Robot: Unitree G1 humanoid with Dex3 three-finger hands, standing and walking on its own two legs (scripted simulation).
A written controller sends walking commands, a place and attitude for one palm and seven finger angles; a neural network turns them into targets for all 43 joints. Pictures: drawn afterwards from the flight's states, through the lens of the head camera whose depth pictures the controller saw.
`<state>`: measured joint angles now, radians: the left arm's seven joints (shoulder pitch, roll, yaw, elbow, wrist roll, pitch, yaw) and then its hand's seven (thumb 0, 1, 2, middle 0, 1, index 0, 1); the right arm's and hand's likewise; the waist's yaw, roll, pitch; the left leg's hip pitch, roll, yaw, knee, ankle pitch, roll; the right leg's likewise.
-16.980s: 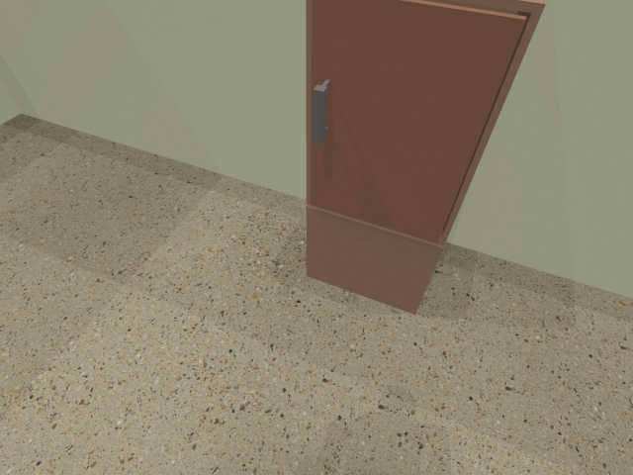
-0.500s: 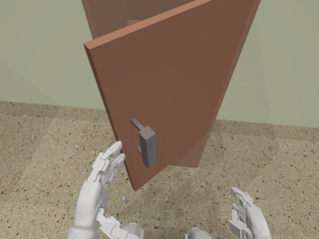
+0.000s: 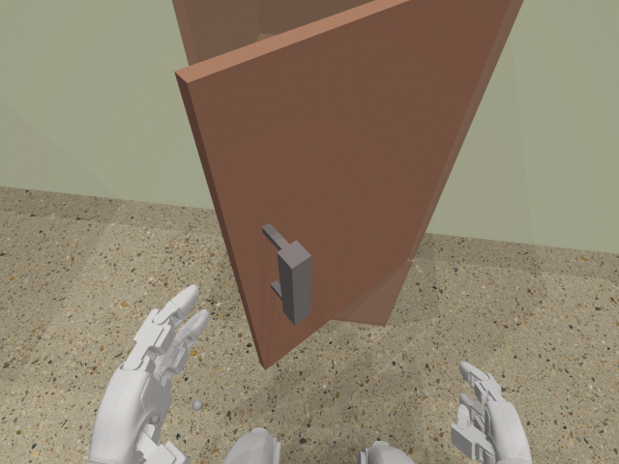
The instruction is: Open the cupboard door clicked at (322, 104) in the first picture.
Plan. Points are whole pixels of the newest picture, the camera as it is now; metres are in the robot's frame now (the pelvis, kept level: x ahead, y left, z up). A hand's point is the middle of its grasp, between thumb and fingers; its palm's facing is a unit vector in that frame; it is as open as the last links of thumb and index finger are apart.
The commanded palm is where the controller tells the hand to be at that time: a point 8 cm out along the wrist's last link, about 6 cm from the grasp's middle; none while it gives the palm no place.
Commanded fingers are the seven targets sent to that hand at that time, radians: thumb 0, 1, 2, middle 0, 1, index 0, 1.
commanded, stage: draw the hand back to the body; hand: left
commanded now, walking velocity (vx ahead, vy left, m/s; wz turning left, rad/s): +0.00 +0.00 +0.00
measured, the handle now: (284, 275) +0.32 +0.05 +0.09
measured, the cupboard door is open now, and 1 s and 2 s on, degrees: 46 46 46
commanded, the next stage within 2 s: step back with the hand held close in 1.56 s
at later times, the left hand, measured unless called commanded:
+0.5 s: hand (122, 384) +0.18 +0.17 +0.14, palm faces -0.07 -1.00 -0.07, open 16.1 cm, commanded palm +0.15 +0.24 +0.16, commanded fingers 0.00 -0.25 0.41 -0.16 -0.30 -0.16 -0.30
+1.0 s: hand (6, 301) +0.22 +0.25 +0.21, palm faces +0.35 -0.85 -0.38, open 11.2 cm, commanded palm +0.17 +0.29 +0.24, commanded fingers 0.00 0.62 0.78 -0.19 -0.30 -0.19 -0.30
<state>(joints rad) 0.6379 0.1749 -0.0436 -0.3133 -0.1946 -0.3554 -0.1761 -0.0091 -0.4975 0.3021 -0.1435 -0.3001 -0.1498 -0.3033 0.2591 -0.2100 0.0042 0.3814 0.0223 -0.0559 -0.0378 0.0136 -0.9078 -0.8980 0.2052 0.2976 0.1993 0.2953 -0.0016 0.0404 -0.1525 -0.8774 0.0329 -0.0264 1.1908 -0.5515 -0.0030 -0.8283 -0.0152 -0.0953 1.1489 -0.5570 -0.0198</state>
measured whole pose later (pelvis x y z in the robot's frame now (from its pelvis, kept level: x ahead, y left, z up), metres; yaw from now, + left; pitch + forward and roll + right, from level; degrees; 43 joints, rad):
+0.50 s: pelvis +0.01 +0.01 +0.03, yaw +0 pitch +8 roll -3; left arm 0.65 0.26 0.11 -0.43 -0.28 -0.18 -0.23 -0.01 -0.47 0.32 -0.15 -0.30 -0.15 -0.30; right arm 0.29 -0.22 0.03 0.40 0.06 -0.09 -0.06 0.01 -0.91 -0.90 0.21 0.30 0.20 0.30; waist 0.00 0.06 -0.15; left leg -0.65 0.03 -0.02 1.02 -0.50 0.01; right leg -0.59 -0.01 -0.09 0.94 -0.48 0.00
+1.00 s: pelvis +0.03 +0.02 +0.08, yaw -1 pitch -1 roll -1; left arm 0.56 0.33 0.23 -0.45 -0.06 -0.02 0.13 0.00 0.29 0.64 -0.18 -0.30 -0.19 -0.30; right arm 0.24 -0.21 0.06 0.57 0.01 -0.12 -0.10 0.01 -0.91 -0.90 0.21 0.30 0.20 0.30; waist 0.05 0.05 -0.03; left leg -0.22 0.01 0.03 0.58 -0.34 0.02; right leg -0.19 -0.02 -0.05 0.54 -0.32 0.01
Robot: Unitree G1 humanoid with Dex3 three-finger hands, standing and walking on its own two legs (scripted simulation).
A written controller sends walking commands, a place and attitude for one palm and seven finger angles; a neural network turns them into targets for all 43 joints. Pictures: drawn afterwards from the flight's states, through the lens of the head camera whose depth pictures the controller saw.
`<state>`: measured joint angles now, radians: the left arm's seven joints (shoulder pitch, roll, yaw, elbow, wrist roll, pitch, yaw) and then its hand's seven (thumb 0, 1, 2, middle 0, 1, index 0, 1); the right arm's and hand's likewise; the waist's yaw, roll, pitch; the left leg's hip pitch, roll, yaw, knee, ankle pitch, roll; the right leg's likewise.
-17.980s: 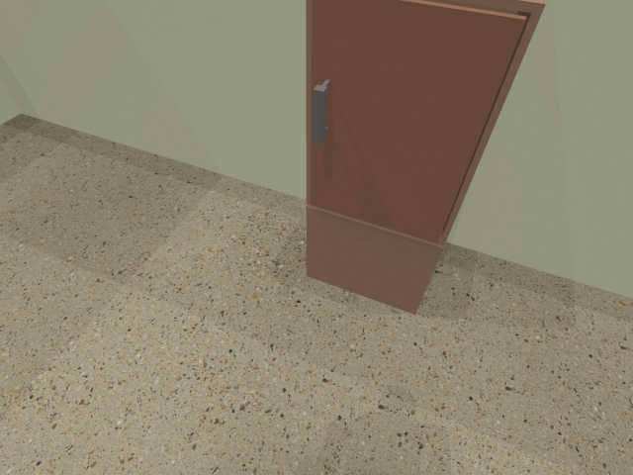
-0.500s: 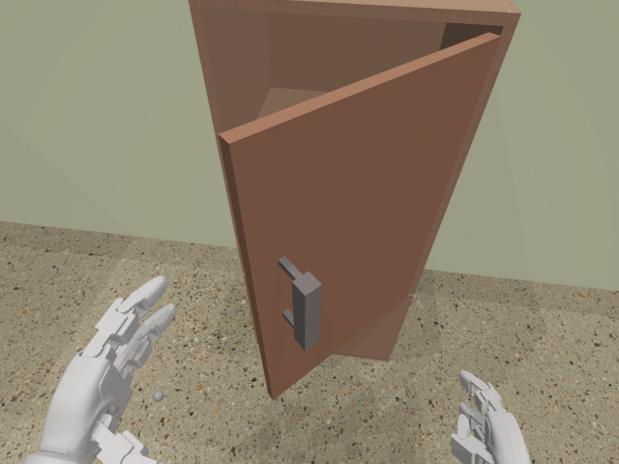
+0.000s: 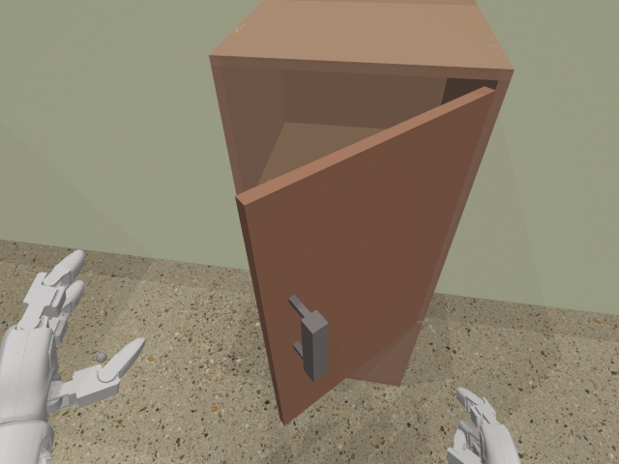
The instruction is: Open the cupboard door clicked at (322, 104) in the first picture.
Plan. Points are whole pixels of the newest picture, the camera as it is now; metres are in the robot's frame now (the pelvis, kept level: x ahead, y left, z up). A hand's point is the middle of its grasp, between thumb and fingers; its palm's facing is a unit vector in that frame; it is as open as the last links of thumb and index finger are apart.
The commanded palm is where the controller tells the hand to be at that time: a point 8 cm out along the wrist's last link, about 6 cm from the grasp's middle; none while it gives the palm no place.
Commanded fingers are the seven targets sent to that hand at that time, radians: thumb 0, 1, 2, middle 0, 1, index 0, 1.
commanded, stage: draw the hand back to the body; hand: left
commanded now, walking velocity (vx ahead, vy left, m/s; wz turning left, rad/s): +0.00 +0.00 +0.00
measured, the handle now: (305, 337) +0.29 +0.04 +0.00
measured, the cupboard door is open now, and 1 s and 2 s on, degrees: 46 46 46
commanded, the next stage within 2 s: step back with the hand held close in 0.56 s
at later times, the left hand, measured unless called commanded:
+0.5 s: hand (86, 332) +0.19 +0.25 +0.16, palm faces +0.44 -0.82 -0.38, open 7.5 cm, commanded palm +0.14 +0.29 +0.18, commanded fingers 0.00 0.90 0.90 -0.20 -0.30 -0.20 -0.30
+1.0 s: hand (83, 343) +0.18 +0.24 +0.16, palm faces +0.32 -0.81 -0.49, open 7.4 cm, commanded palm +0.12 +0.29 +0.18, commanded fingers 0.00 0.90 0.90 -0.20 -0.30 -0.20 -0.30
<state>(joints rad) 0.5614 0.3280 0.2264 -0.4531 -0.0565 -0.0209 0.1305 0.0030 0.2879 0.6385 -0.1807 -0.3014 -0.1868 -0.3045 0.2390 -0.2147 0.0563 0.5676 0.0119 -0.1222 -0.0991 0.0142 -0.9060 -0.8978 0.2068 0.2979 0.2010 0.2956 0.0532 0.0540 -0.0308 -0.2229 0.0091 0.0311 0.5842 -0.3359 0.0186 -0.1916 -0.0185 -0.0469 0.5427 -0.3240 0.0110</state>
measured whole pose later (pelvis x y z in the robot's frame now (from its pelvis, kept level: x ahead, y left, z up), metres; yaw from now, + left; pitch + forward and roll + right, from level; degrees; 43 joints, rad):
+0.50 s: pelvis +0.00 -0.01 +0.01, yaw -1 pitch -4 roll +0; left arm 0.48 0.33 0.32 -0.41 -0.07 -0.05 0.11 0.02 0.88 0.89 -0.20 -0.30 -0.21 -0.30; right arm 0.20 -0.22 0.02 0.63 0.00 -0.11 -0.08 0.01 -0.91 -0.90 0.21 0.30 0.20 0.30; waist 0.07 0.06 0.02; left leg -0.10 0.02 0.04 0.44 -0.27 0.00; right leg -0.08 0.00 -0.04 0.40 -0.26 -0.01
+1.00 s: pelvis -0.03 +0.00 +0.01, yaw -2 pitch +0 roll -1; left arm 0.55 0.39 0.37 -0.45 -0.05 -0.13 0.11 0.02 0.89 0.90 -0.21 -0.30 -0.21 -0.31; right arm 0.16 -0.24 -0.01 0.56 0.01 0.00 -0.08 0.01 -0.91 -0.90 0.21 0.30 0.20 0.30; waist 0.00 0.04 0.03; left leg -0.21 0.03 0.07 0.44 -0.21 0.01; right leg -0.20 0.00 -0.01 0.40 -0.19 0.01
